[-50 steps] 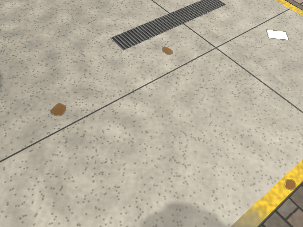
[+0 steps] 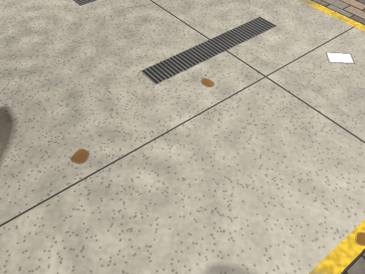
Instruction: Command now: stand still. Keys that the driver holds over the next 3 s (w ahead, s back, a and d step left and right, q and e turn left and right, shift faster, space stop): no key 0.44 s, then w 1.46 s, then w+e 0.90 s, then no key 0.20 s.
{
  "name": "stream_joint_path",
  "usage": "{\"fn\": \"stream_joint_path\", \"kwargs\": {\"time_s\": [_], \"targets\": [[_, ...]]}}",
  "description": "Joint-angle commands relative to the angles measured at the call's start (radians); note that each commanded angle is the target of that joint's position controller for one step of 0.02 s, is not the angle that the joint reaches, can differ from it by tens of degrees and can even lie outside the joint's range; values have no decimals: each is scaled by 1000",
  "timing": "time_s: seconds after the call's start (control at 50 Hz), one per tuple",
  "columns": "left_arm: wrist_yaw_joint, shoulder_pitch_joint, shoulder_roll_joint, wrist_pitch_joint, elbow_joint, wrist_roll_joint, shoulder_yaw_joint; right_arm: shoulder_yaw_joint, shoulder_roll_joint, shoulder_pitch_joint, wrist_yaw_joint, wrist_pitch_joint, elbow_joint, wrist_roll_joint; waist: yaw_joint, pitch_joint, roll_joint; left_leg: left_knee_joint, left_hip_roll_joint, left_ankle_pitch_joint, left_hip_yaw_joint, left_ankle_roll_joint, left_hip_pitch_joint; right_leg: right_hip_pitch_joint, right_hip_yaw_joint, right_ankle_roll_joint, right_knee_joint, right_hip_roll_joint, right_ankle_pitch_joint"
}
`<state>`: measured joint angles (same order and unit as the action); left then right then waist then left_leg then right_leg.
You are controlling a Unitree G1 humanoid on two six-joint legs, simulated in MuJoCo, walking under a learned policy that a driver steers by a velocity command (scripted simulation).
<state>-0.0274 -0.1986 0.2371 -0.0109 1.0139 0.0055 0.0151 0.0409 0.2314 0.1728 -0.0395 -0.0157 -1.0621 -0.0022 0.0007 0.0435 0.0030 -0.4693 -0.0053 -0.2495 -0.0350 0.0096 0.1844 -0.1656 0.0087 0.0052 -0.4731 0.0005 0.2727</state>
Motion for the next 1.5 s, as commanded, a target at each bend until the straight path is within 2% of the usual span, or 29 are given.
{"fn": "stream_joint_path", "kwargs": {"time_s": [0.02, 0.44, 0.48, 0.54, 0.56, 0.6, 0.64, 0.68, 0.7, 0.72, 0.74, 0.76, 0.78, 0.8, 0.86, 0.96, 1.06, 1.12, 1.14, 1.16, 1.18, 1.2, 1.22, 1.24, 1.26, 1.3, 1.36, 1.42, 1.5], "targets": [[-4, -17, 110, -8, -23, 0, 17, 16, 108, 9, -4, 8, 15, 0, -1, -16, -5, 65, 29, 156, -25, -21, -19, -43, -37, 14, 92, 36, -130], [-7, -82, 82, -6, 30, -3, 6, -3, 82, 59, -8, 11, -47, 1, -1, 0, -4, 70, 25, 129, -9, -13, 5, -56, -37, 23, 100, 27, -111], [-12, -106, 90, -1, 43, -9, 11, -5, 71, 85, -10, 9, -60, 7, 1, -10, -23, 35, -15, -107, 34, -21, 23, -61, -38, 41, 116, 13, 169], [-15, -145, 155, -9, 32, -26, 35, -5, 61, 44, -6, 34, -24, 10, 27, 90, -114, -119, -35, -306, 69, -47, 213, -102, -242, 141, 221, 145, 563], [-13, -174, 183, -18, 36, -30, 47, -10, 37, 33, 3, 51, -11, 12, 33, 92, -173, -225, -28, -225, 90, -45, 252, -79, -374, 193, 286, 241, 607], [-10, -163, 182, -35, 23, -25, 53, -6, 45, 17, 20, 77, 5, 22, 25, 117, -164, -353, 32, -217, 44, -69, 294, -101, -488, 245, 337, 331, 545], [-3, -97, 172, -44, -9, -36, 53, -7, 38, 47, 30, 95, 8, 33, -17, 116, -147, -221, 56, -246, 41, -98, 233, -118, -403, 206, 309, 301, 439], [3, -34, 168, -38, -35, -49, 53, 7, 43, 178, 31, 103, -56, 27, -79, 75, -102, 14, -18, -38, 118, -87, -73, -244, -215, 141, 198, 170, 300], [6, -24, 143, -40, -45, -45, 46, 17, 60, 262, 31, 100, -86, 20, -102, 43, -46, 39, 4, -13, 63, -81, -188, -305, -142, 113, 70, 116, 210], [15, -6, 68, -50, -62, -27, 25, 34, 123, 395, 26, 100, -104, 19, -140, -20, 167, 166, 192, -125, -222, -133, -320, -423, -5, 53, -272, 19, 140], [12, -1, 42, -68, -102, -36, 22, 52, 228, 482, 39, 111, -109, 17, -146, -28, 343, 309, 386, -270, -623, -278, -377, -619, 9, 38, -521, -64, 286], [14, 16, 85, -82, -105, -54, 30, 28, 156, 400, 42, 128, -89, 7, -100, 42, 177, 313, 414, -333, -652, -300, -318, -700, -82, 56, -693, 9, 265], [23, 13, 90, -94, -103, -63, 31, 15, 109, 328, 44, 140, -59, 8, -69, 81, 109, 312, 375, -312, -548, -266, -299, -749, -108, 78, -739, 51, 148], [28, 5, 93, -101, -93, -53, 34, 8, 102, 276, 51, 144, -37, 10, -46, 80, 78, 319, 329, -220, -441, -231, -284, -745, -88, 84, -727, 83, 59], [43, 40, 100, -102, -97, -30, 49, -12, 54, 285, 51, 127, -25, 2, -37, 60, 86, 330, 235, 140, -207, -172, -247, -662, -39, 58, -601, 119, -84], [53, 249, 29, -89, -183, -28, 20, -8, 111, 322, 20, 107, -5, -3, -73, 94, 71, 374, 183, 302, -59, -179, -132, -555, 40, 5, -272, 75, -245], [72, 355, 60, -91, -240, -39, 17, 7, 133, 370, 14, 105, -16, 18, -68, 123, 92, 375, 238, 348, -29, -174, -207, -475, 37, 43, -86, 48, -296], [78, 253, 120, -97, -228, -36, 45, 23, 164, 331, 13, 91, -1, 11, 19, 14, 124, 204, 262, 761, -1, -142, -307, -303, 58, 94, -69, -6, -228], [73, 110, 155, -95, -188, -38, 67, 26, 166, 312, 14, 80, 6, 4, 94, -77, 136, 39, 238, 915, 26, -124, -293, -130, 79, 119, -75, -40, -213], [63, -64, 195, -88, -137, -41, 90, 20, 157, 296, 16, 76, 22, -2, 172, -179, 128, -180, 199, 872, 45, -95, -164, 128, 43, 152, -83, -11, -221], [54, -218, 282, -82, -106, -15, 111, -5, 63, 377, 28, 85, 46, -11, 155, -343, -60, -559, 82, 471, 71, -48, 202, 529, -324, 272, -80, 244, -90], [59, -250, 257, -76, -89, -14, 100, -30, -19, 424, 38, 114, 28, 7, 126, -488, -253, -854, -68, -273, -32, -20, 397, 647, -779, 374, 146, 411, 105], [62, -160, 190, -82, -94, -22, 78, -2, 80, 326, 43, 141, 58, 37, 123, -334, -187, -954, -5, -263, -114, -51, 503, 519, -729, 319, 208, 364, 163], [61, -62, 148, -87, -115, -20, 65, 8, 121, 224, 41, 154, 94, 57, 94, -187, -129, -949, 47, -188, -74, -69, 530, 343, -558, 280, 224, 335, 88], [67, 16, 122, -98, -124, -11, 56, 11, 118, 178, 32, 156, 105, 50, 52, -104, -29, -881, 98, -100, -55, -73, 484, 165, -429, 258, 256, 299, -43], [76, 66, 77, -110, -118, 4, 44, 23, 89, 208, 20, 129, 99, 27, -17, -69, -49, -781, 152, -31, -58, -75, 357, -12, -279, 231, 305, 231, -142], [67, 18, 100, -114, -85, -3, 46, 25, 64, 188, 15, 100, 118, 21, -38, -17, -61, -673, 172, 2, -36, -55, 371, -96, -197, 250, 370, 211, -174], [41, -47, 140, -109, -67, -2, 54, 33, 86, 45, 15, 100, 174, 7, -10, 20, -38, -493, 183, 160, -28, -21, 496, -51, -165, 251, 395, 210, -206], [25, -122, 158, -98, -53, -14, 56, 21, 61, -111, 32, 113, 219, 10, 40, 28, -40, -217, 134, 356, 21, -14, 458, -8, -80, 206, 389, 169, -253]]}}
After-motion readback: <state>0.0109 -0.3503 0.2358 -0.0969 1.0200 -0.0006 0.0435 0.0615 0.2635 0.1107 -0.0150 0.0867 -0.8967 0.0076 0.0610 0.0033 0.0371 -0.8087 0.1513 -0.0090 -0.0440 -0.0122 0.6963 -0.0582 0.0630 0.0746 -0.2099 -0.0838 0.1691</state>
